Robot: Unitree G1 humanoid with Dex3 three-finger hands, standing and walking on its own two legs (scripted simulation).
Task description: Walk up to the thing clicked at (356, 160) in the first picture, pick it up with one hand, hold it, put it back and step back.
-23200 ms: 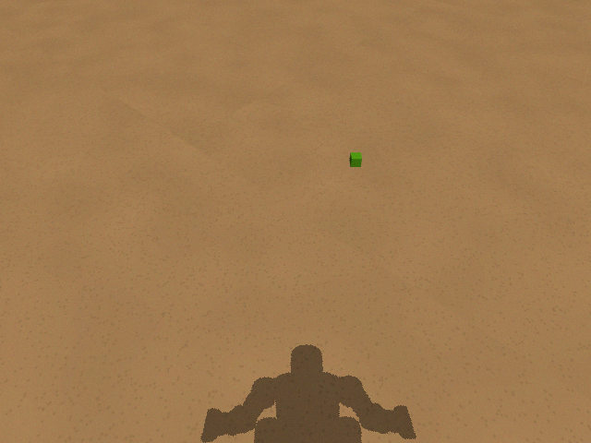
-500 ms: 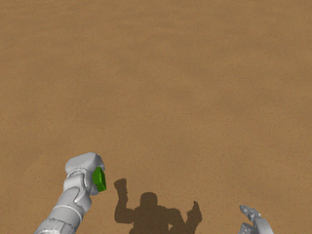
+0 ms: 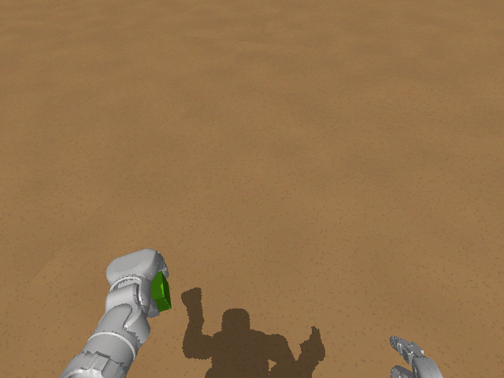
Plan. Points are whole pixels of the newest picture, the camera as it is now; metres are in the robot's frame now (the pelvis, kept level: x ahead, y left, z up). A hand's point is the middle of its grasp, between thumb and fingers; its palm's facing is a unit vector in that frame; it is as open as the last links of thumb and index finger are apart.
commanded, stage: crouch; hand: left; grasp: from above
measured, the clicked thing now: (152, 293) +0.31 +0.22 -0.08
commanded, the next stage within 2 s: lower in 1.76 s
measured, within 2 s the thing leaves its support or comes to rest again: neither
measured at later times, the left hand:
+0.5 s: hand (176, 310) +0.35 +0.23 -0.27, palm faces -0.38 -0.05 -0.92, open 8.0 cm
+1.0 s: hand (196, 325) +0.39 +0.23 -0.49, palm faces -0.41 -0.14 -0.90, open 7.9 cm
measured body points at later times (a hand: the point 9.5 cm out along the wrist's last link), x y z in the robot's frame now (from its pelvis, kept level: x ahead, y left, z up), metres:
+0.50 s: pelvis -0.05 +0.01 -0.15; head +0.10 +0.02 +0.28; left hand +0.36 +0.23 -0.22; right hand +0.00 -0.28 -0.26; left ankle +0.00 +0.13 -0.74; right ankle +0.02 -0.13 -0.74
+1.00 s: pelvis -0.06 +0.00 -0.32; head +0.16 +0.03 +0.07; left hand +0.40 +0.23 -0.44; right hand -0.01 -0.26 -0.45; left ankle +0.00 +0.13 -0.74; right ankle +0.02 -0.13 -0.74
